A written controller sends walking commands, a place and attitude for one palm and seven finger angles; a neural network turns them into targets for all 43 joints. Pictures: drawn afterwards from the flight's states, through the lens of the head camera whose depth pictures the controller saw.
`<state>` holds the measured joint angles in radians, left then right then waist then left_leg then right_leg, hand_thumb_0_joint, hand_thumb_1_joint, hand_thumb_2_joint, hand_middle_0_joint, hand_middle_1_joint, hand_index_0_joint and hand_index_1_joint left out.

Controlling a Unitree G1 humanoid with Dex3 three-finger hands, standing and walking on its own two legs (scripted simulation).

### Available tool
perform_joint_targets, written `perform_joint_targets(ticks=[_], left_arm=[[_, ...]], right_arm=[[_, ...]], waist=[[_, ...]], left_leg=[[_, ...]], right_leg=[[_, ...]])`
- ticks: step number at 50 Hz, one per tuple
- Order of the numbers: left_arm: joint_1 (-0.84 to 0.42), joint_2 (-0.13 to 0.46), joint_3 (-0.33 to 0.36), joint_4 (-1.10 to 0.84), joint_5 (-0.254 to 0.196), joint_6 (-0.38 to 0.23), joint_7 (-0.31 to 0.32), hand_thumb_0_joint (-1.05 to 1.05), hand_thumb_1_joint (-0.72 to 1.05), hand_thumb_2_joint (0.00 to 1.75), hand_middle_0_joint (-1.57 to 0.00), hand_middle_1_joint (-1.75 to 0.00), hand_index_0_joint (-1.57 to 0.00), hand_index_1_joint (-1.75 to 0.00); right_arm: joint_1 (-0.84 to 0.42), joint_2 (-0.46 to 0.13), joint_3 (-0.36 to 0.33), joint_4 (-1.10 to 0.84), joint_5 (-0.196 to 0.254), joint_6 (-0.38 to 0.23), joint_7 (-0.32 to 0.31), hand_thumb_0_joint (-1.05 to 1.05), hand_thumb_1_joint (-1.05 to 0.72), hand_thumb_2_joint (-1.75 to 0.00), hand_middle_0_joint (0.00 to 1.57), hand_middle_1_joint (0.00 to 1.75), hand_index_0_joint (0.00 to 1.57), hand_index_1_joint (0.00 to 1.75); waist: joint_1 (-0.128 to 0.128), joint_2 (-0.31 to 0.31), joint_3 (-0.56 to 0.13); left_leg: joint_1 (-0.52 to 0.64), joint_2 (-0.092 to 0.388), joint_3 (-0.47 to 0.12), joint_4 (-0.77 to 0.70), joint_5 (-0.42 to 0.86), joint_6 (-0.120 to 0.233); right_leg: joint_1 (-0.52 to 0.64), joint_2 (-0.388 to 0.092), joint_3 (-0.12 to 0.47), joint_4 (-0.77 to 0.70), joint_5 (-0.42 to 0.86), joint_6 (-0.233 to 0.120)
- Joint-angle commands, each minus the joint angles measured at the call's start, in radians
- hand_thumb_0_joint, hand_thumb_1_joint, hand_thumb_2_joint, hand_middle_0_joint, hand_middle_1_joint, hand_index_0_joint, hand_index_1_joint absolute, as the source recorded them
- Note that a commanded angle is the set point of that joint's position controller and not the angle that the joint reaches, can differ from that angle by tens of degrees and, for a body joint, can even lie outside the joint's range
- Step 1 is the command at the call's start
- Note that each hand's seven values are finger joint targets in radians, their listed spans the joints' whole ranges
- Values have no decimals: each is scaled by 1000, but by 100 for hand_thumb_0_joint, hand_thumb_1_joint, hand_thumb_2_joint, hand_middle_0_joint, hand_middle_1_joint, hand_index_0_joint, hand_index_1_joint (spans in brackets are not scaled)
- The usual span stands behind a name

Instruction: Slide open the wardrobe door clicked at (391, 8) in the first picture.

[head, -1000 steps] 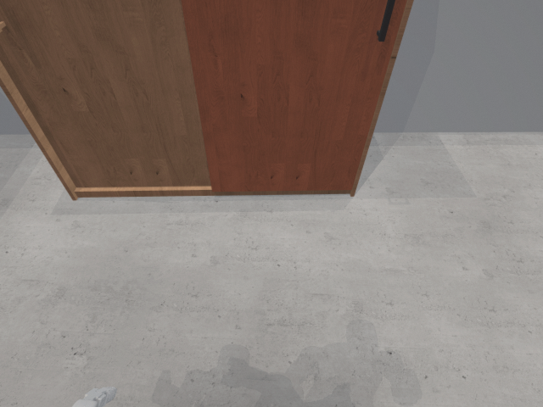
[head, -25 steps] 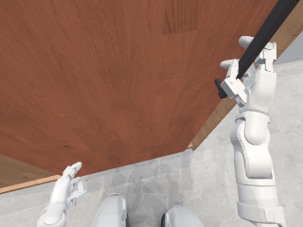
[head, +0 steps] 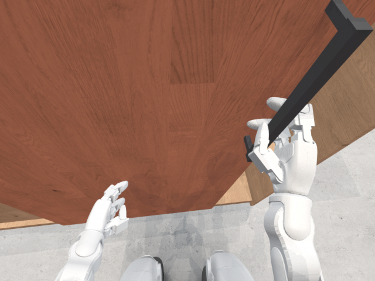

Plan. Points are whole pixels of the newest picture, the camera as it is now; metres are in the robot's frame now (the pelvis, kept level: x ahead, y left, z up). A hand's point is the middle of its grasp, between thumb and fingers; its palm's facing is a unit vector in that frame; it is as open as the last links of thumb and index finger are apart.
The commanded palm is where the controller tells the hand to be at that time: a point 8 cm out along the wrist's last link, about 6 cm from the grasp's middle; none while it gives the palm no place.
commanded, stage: step sideways, sliding the door along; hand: right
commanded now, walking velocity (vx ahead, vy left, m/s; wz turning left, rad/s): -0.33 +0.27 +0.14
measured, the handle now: (280, 107) +0.36 -0.13 +0.18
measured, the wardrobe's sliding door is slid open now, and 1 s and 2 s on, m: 0.22 0.43 0.54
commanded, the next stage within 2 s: none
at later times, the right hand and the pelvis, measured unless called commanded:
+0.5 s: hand (177, 156) +0.29 +0.02 +0.14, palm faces +0.03 +0.99 -0.12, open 6.1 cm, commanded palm +0.27 +0.01 +0.15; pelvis -0.08 +0.10 -0.01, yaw +8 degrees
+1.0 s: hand (118, 157) +0.29 +0.11 +0.15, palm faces +0.11 +0.99 -0.02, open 5.8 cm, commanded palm +0.26 +0.13 +0.13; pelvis -0.13 +0.24 +0.00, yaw +5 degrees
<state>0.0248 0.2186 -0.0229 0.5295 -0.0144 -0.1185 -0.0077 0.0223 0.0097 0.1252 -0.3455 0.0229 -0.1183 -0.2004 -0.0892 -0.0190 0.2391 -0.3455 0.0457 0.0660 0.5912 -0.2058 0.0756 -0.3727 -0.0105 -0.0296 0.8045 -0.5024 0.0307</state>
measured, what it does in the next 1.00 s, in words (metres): steps to the left: right foot, then left foot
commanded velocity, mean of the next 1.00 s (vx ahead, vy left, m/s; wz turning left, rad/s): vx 0.04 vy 0.30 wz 0.00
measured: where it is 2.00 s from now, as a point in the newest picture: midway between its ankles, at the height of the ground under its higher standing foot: outside the picture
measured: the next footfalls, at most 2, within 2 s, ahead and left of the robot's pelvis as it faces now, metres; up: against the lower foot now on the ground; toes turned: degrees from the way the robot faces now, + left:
right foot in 0.08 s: +0.04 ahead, -0.16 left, +0.00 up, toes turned -5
left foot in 0.40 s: -0.03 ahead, +0.21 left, +0.00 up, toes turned +11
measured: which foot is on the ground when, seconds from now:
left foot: down 0.00-0.08, up 0.10-0.38, down 0.40-0.64, up 0.66-1.00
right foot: up 0.00-0.06, down 0.08-0.40, up 0.42-0.62, down 0.64-1.00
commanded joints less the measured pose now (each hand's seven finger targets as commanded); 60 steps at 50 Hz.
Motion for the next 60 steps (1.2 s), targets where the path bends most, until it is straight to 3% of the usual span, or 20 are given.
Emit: perform_joint_targets(ticks=[1, 2, 4, 5, 11, 17, 19, 21, 23, 29, 31, 32, 33, 40, 50, 52, 54, 55, 57, 60], left_arm=[[20, 13, 39, -121, 11, -20, 6, 0, 90, 90, -20, -30, -20, -30], [29, 26, 49, -123, 10, -17, 7, 0, 90, 90, -20, -30, -20, -30], [3, 80, 68, -149, 13, -20, 0, 0, 90, 90, -20, -30, -20, -30], [14, 90, 64, -147, 13, -8, -9, 0, 90, 90, -20, -30, -20, -30], [-8, 85, 77, -114, 15, -15, -11, 0, 90, 90, -20, -30, -20, -30], [32, 77, 77, -100, -9, -17, 11, 0, 90, 90, -20, -30, -20, -30], [34, 42, 61, -100, -33, -30, 16, 0, 90, 90, -20, -30, -20, -30], [-30, 0, 39, -110, -22, -32, 40, 0, 90, 90, -20, -30, -20, -30], [-21, 40, 63, -71, -5, -43, 56, 0, 90, 90, -20, -30, -20, -30], [12, 50, 57, -27, 12, 17, 70, 0, 90, 90, -20, -30, -20, -30], [45, 81, 72, -35, 4, 23, 74, 0, 90, 90, -20, -30, -20, -30], [52, 125, 93, -46, 7, 14, 69, 0, 90, 90, -20, -30, -20, -30], [38, 108, 84, -40, 0, 11, 50, 0, 90, 90, -20, -30, -20, -30], [57, 142, 100, -13, -12, 29, 29, 0, 90, 90, -20, -30, -20, -30], [78, 121, 87, -41, -32, 19, 32, 0, 90, 90, -20, -30, -20, -30], [64, 109, 79, -45, -44, 20, 24, 0, 90, 90, -20, -30, -20, -30], [32, 48, 59, -52, -59, 27, 34, 0, 90, 90, -20, -30, -20, -30], [-4, 53, 56, -42, -46, 24, 51, 0, 90, 90, -20, -30, -20, -30], [26, 84, 75, -27, -39, 26, 72, 0, 90, 90, -20, -30, -20, -30], [-11, 63, 45, -1, -31, 26, 80, 0, 90, 90, -20, -30, -20, -30]], right_arm=[[-322, -105, 188, -389, -39, -213, 121, 0, -90, -90, 45, 140, 45, 140], [-337, -105, 196, -376, -33, -212, 132, 0, -90, -90, 45, 140, 45, 140], [-352, -97, 172, -343, -27, -208, 145, 0, -90, -90, 45, 140, 45, 140], [-322, -115, 137, -242, -47, -194, 129, 0, -90, -90, 45, 140, 45, 140], [-474, -129, 64, -164, -29, -124, 141, 0, -90, -90, 45, 140, 45, 140], [-541, -186, -27, -82, 1, -100, 139, 0, -90, -90, 45, 140, 45, 140], [-591, -205, -17, -99, -5, -96, 139, 0, -90, -90, 45, 140, 45, 140], [-579, -267, -33, -103, -11, -80, 116, 0, -90, -90, 45, 140, 45, 140], [-624, -229, -11, -91, 0, -67, 121, 0, -90, -90, 45, 140, 45, 140], [-757, -209, -36, -24, -1, -110, 103, 0, -90, -90, 45, 140, 45, 140], [-823, -149, 39, -14, 15, -118, 124, 0, -90, -90, 45, 140, 45, 140], [-860, -106, 83, -17, 33, -123, 140, 0, -90, -90, 45, 140, 45, 140], [-900, -107, 83, 28, 23, -121, 147, 0, -90, -90, 45, 140, 45, 140], [-1074, -47, 123, 175, 12, -48, 176, 0, -90, -90, 45, 140, 45, 140], [-1062, -99, 77, 267, 45, -53, 153, 0, -90, -90, 45, 140, 45, 140], [-1050, -129, 54, 250, 41, -69, 147, 0, -90, -90, 45, 140, 45, 140], [-1028, -246, -10, 246, 22, -72, 126, 0, -90, -90, 45, 140, 45, 140], [-970, -300, -48, 285, 17, -54, 107, 0, -90, -90, 45, 140, 45, 140], [-970, -285, -57, 176, 44, -64, 107, 0, -90, -90, 45, 140, 45, 140], [-1011, -180, -3, 130, 50, -83, 90, 0, -90, -90, 45, 140, 45, 140]], waist=[[103, 202, -652], [122, 168, -652], [94, -208, -662], [99, -159, -591], [95, -241, -437], [109, -234, -448], [96, -47, -487], [65, 285, -479], [52, 369, -527], [93, 235, -605], [139, 56, -638], [136, -197, -649], [111, -152, -663], [113, -125, -494], [129, -370, -536], [110, -277, -559], [90, 198, -585], [65, 264, -577], [64, 413, -583], [101, 297, -544]], left_leg=[[303, 152, -150, 52, 942, 35], [147, 115, -122, 100, 721, -5], [-160, -19, -96, 460, -379, -86], [-208, -30, -129, 558, -443, -77], [-85, -12, -70, 355, -212, -108], [146, -71, 33, 7, -95, -119], [195, -2, 7, -219, 173, -107], [237, 250, -271, -207, 741, 30], [283, 267, -312, -140, 833, 101], [381, 157, -146, -13, 752, 87], [59, 102, -108, 173, 433, 15], [-308, -17, -39, 370, -127, -74], [-359, -27, -143, 545, -320, -62], [-350, 19, -68, 600, -41, -96], [-23, -68, 102, 52, -107, -118], [158, -57, 88, -150, 74, -108], [453, 233, -177, -172, 735, 7], [470, 324, -265, -132, 1010, 70], [502, 306, -253, -73, 1024, 91], [496, 239, -130, -6, 1023, 89]], right_leg=[[289, -64, -66, -283, 380, 8], [438, -149, -17, -343, 603, -26], [596, -546, 283, -356, 1474, -228], [590, -545, 256, -336, 1489, -252], [345, -455, -2, -385, 989, -144], [272, -390, -48, -303, 729, -84], [258, -231, -114, -104, 437, -51], [-41, -46, -96, 233, -182, -45], [-72, -39, 49, 426, -181, -3], [90, -28, -108, -185, 139, -2], [499, -162, -6, -457, 501, -40], [763, -490, 358, -426, 982, -163], [777, -613, 483, -360, 1213, -249], [478, -403, 56, -396, 784, -144], [504, -344, -68, -269, 916, -99], [413, -299, -46, -148, 774, -58], [12, -116, -80, 154, 27, -59], [-128, -26, -31, 326, -233, -72], [-149, -60, 22, 424, -209, 1], [-92, -69, -31, 42, -103, -4]])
